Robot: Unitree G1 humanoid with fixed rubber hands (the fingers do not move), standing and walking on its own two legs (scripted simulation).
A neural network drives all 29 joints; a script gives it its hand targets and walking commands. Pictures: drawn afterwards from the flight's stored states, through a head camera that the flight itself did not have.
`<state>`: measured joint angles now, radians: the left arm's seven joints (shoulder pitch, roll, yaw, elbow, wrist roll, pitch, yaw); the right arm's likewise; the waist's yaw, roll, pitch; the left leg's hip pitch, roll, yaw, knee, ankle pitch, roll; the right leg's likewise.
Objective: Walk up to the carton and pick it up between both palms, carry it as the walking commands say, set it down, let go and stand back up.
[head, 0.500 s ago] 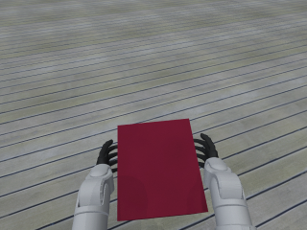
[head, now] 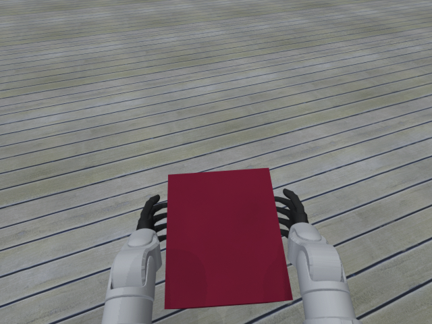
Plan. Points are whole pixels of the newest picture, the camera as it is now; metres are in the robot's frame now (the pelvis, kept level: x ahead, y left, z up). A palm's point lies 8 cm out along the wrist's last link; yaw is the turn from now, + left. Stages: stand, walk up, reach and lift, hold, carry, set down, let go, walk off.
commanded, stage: carry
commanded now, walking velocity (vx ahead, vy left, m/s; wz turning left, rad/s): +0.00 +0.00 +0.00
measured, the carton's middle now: (223, 246) +0.31 +0.00 -0.04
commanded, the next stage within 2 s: none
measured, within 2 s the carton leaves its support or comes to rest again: neither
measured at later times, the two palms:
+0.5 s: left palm (173, 127) +0.65 +0.12 +0.02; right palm (270, 121) +0.66 -0.15 +0.03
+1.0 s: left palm (191, 63) +1.05 +0.09 +0.03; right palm (261, 63) +1.05 -0.18 +0.03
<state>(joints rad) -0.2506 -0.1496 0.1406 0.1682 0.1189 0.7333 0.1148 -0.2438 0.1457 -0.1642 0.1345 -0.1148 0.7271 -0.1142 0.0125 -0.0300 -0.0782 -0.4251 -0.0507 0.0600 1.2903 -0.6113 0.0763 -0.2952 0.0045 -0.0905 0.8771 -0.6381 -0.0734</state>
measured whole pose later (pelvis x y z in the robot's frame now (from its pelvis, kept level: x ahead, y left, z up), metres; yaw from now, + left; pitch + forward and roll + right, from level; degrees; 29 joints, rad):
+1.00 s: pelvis +0.74 -0.04 -0.01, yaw -1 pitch +1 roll +1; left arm -0.24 -0.15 0.14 0.13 0.12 0.70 0.11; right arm -0.26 0.15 -0.16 0.09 -0.11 0.72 -0.11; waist -0.01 0.03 0.00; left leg -0.29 -0.07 0.00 1.33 -0.60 0.09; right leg -0.52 0.06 -0.07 0.99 -0.51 -0.12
